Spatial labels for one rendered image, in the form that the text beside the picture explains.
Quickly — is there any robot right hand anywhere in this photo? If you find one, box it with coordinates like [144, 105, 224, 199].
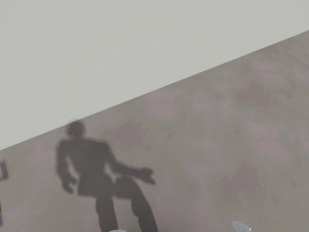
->
[232, 220, 251, 232]

